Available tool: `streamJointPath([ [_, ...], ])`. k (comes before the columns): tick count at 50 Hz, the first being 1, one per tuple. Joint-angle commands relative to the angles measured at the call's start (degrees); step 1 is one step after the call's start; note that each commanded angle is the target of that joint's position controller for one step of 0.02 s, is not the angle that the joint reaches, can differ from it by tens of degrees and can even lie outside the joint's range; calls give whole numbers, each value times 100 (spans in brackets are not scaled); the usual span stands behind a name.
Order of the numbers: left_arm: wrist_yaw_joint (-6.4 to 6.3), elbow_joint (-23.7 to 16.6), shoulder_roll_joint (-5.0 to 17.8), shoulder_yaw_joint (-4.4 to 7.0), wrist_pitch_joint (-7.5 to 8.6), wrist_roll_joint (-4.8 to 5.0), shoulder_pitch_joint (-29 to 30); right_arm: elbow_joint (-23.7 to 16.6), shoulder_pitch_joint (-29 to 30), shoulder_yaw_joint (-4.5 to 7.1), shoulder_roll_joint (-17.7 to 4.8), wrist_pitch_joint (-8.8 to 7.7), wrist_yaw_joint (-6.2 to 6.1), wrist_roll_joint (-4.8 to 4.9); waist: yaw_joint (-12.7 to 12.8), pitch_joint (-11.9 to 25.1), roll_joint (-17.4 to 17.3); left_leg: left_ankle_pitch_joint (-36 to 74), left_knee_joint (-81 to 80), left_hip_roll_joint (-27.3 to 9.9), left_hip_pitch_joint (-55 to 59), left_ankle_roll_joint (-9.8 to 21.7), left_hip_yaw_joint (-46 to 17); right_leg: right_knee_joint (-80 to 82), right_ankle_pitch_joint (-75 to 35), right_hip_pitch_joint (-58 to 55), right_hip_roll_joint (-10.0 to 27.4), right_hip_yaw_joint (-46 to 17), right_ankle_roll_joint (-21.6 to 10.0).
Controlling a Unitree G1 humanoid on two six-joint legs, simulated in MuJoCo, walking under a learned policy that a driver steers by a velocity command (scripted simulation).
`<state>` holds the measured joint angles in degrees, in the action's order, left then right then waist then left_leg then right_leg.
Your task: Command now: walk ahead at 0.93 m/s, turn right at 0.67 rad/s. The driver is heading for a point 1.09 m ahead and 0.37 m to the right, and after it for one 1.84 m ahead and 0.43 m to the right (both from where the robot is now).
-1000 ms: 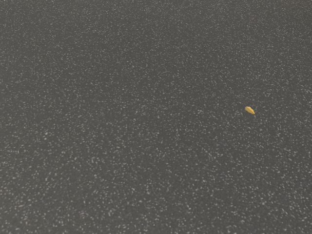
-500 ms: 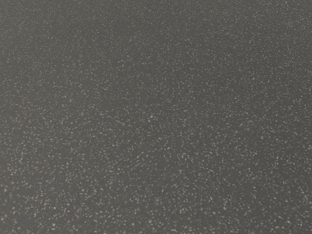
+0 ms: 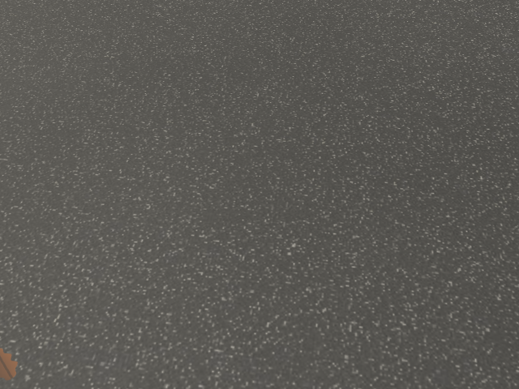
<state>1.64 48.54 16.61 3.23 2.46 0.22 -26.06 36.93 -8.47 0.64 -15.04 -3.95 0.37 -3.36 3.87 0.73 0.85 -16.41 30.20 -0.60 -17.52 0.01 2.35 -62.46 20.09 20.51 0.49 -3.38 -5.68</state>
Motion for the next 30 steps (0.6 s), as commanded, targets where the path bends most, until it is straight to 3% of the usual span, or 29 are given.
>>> streamJointPath([
  [1, 152, -709, 404, 95, -12, -142, 928, 117, -966, 255, -679, -52, -103, 81, -641, -127, -859, -1157, -1978, -1631, 1911, 478, -1766, -817, -438, 2637, 536, -42, 44],
  [4, 286, -886, 195, 38, -182, -189, 1382, 395, -1184, 237, -545, -191, -55, 197, -528, -559, -786, 57, -2247, -1516, 1703, 450, -806, -1035, -893, 3077, 622, 53, 124],
  [7, 355, -1189, 176, -16, -211, -166, 1998, 586, -1122, 214, -454, -301, -31, 181, -341, -868, -722, 1230, -2495, -1349, 1425, 402, 180, -554, -1544, 3151, 605, 194, 119],
  [10, 454, -1415, 190, -114, -203, -181, 2608, 788, -1173, 234, -561, -334, -83, 171, -329, -1110, -401, 2475, -2719, -1106, 1292, 269, 1051, 787, -1995, 2476, 461, 878, -108],
  [11, 478, -1480, 130, -158, -197, -177, 2769, 854, -1243, 244, -662, -329, -106, 177, -330, -1133, -318, 3421, -2652, -1080, 1300, 203, 1275, 1257, -2021, 2051, 309, 1164, -246],
  [13, 441, -1431, 230, -153, -202, -130, 2639, 925, -1479, 310, -1004, -290, -165, 174, -195, -722, -471, 6621, -1906, -1161, 1840, 118, 1414, 1604, -1866, 1185, -214, 1623, -475],
  [14, 392, -1323, 372, -111, -204, -109, 2206, 907, -1451, 373, -1243, -210, -211, 149, 94, -378, -665, 7728, -1174, -1269, 2125, 82, 1398, 1660, -1551, 723, -414, 1659, -563],
  [15, 329, -1108, 594, -20, -196, -92, 1338, 848, -1259, 438, -1459, -97, -244, 102, 587, 143, -805, 8341, 1, -1395, 2137, 119, 1331, 1637, -1175, -169, -593, 1564, -674],
  [16, 241, -756, 880, 131, -183, -101, 123, 724, -991, 485, -1588, -1, -246, 78, 1133, 742, -823, 8173, 1535, -1472, 1713, 231, 1163, 1802, -822, -1514, -714, 1284, -835],
  [17, 98, -428, 1183, 317, -180, -113, -646, 697, -925, 473, -1470, 33, -181, 64, 1335, 1028, -358, 5630, 3542, -1080, 651, 190, 1141, 2394, -655, -2960, -667, 754, -984],
  [18, -27, -443, 1609, 440, -250, -32, -71, 489, -857, 222, -515, -35, -52, -2, 609, 473, 1150, -736, 5802, 15, -1329, 36, 967, 2509, -725, -3349, 277, -898, -1187],
  [19, -17, -760, 2113, 529, -311, -188, 216, -190, -1079, 188, -652, -168, -32, 181, 216, 1661, 1461, -1164, 6908, 383, -3032, -90, -297, 3807, 82, -4720, 1236, -3924, -2299],
  [20, -68, -813, 1833, 528, -310, -148, 140, -239, -529, 177, -932, -310, -40, 107, 417, 1370, 265, -594, 6503, 6, -3349, -17, -790, 4602, 620, -4368, 1345, -4299, -2060],
  [21, -123, -691, 1546, 462, -263, -136, 261, -223, -461, 146, -931, -369, -39, 131, 120, 490, -213, -307, 5866, -210, -3241, -9, -780, 4860, 458, -3361, 1248, -3999, -1834],
  [22, -151, -633, 1355, 406, -175, -132, 444, -194, -349, 109, -856, -338, -60, 49, -170, 47, -632, -314, 5343, -428, -2874, -61, -763, 4898, -32, -2439, 1009, -3504, -1661],
  [24, -191, -681, 1109, 281, -2, -100, 761, -114, -568, 62, -774, -84, -57, -124, -611, -302, -725, -525, 4698, -641, -2160, -250, -770, 4927, -812, -1079, 571, -2675, -1577],
  [25, -169, -676, 1012, 238, 62, -53, 800, -109, -578, 47, -695, 39, -44, -149, -699, -362, -728, -627, 4351, -727, -2009, -333, -692, 5039, -756, -681, 347, -2343, -1519],
  [28, -131, -669, 1038, 252, 205, -49, 662, -643, 583, -59, -526, 106, 27, -45, -458, -850, -432, 353, 2650, -727, -1696, -506, -352, 5402, -1313, 293, 0, -1975, -1428],
  [30, -98, -644, 1098, 302, 216, -42, 582, -761, 1001, -124, -393, 77, 95, 61, -232, -754, -239, 1592, 1501, -498, -1211, -436, -240, 5316, -2054, 214, -263, -1719, -1123],
])
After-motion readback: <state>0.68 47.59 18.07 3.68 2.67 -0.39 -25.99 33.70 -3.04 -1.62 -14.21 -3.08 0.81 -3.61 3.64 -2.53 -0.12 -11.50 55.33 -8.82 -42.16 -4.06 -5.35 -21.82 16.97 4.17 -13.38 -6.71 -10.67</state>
